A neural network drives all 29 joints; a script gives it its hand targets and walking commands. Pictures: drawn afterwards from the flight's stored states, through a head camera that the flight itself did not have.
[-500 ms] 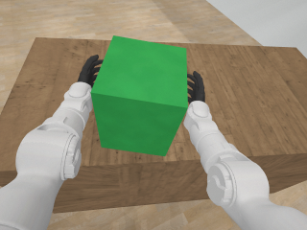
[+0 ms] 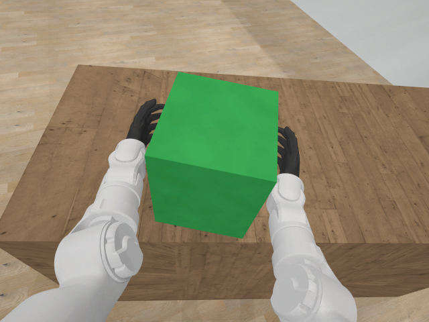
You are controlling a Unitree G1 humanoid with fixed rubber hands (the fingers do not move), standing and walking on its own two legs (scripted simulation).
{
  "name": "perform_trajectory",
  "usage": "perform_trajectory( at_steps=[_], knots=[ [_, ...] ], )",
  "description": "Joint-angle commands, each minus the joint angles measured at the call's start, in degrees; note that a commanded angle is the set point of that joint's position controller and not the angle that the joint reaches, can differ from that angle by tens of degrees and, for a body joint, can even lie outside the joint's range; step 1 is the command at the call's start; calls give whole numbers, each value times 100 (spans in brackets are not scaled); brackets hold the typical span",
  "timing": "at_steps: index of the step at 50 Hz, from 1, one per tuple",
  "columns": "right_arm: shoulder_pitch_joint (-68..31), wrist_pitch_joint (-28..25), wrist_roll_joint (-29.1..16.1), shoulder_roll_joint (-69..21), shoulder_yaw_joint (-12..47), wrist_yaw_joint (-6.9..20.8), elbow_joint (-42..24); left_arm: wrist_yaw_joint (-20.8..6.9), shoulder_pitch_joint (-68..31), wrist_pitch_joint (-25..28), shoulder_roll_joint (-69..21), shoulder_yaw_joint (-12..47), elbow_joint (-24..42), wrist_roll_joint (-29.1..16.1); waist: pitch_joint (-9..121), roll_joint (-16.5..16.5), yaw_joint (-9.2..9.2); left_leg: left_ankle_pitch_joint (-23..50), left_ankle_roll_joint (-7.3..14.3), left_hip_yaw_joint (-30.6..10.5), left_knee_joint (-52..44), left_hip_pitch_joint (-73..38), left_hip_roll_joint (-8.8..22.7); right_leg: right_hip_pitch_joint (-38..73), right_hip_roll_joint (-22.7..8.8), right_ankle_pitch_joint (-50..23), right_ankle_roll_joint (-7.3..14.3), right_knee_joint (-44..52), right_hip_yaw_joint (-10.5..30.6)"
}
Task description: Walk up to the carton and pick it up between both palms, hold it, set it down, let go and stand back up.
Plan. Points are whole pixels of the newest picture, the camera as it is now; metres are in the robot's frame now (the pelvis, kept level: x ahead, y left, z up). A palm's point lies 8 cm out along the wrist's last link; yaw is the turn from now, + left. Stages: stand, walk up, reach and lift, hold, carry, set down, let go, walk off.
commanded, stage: reach and lift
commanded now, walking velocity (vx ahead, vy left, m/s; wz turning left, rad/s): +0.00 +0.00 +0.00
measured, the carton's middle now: (212, 161) +0.42 +0.00 +0.03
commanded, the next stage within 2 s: none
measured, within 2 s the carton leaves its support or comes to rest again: leaves its support in 1.34 s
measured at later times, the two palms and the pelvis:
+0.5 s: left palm (137, 140) +0.43 +0.15 +0.08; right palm (284, 169) +0.38 -0.14 +0.07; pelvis +0.01 +0.00 +0.00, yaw -1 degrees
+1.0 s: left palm (138, 139) +0.43 +0.14 +0.08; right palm (285, 170) +0.38 -0.14 +0.06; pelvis +0.01 +0.00 +0.00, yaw +0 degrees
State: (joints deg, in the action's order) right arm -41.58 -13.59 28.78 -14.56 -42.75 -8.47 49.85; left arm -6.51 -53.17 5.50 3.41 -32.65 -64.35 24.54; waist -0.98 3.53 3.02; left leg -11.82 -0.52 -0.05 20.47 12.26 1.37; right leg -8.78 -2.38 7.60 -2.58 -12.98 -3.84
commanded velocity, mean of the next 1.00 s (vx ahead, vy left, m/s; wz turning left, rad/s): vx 0.00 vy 0.00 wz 0.00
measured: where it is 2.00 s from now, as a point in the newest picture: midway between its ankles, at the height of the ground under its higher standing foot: outside the picture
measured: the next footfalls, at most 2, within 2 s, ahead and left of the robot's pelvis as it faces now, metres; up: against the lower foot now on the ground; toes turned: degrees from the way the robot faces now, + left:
none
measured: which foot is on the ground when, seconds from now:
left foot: down 0.00-1.00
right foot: down 0.00-1.00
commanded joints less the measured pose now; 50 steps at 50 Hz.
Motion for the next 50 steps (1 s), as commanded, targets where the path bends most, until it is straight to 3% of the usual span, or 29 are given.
perform_trajectory(
  at_steps=[1,2,3,12,29,41,50],
  knots=[
    [-2680,-317,267,-2526,1958,688,140,-767,-2393,30,-2989,1179,-30,208,2570,-715,131,2818,-498,772,26,-622,-301,1608,465,-2389,-34,-469,-343],
    [-2680,-325,277,-2530,1935,679,139,-764,-2382,13,-2972,1161,-11,220,2479,-667,139,2756,-481,779,4,-617,-304,1622,463,-2344,-40,-452,-347],
    [-2603,-301,274,-2605,1957,740,335,-707,-2179,0,-3058,1087,84,332,2273,-815,3,2847,-463,800,3,-764,-220,1487,505,-2080,-23,-449,-307],
    [-2486,-367,213,-2573,2145,670,148,-735,-2043,-158,-3041,1159,367,265,2164,-489,63,2487,-309,853,-123,-517,-259,1805,457,-2322,-103,-421,-279],
    [-2362,-630,83,-2379,2112,570,428,-635,-1880,-240,-3215,1533,633,196,2242,-753,131,3203,-452,788,46,-1004,-201,1266,572,-2041,31,-280,-430],
    [-2359,-680,-27,-2401,2262,466,400,-663,-1871,-278,-3244,1578,588,181,2236,-583,180,2780,-345,794,-84,-669,-251,1543,507,-2308,-18,-284,-408],
    [-2496,-774,-450,-2260,2808,426,236,-542,-1720,-422,-3511,2057,902,-37,2565,-711,147,3590,-425,714,92,-1156,-182,1365,609,-2440,100,-208,-462]
  ],
)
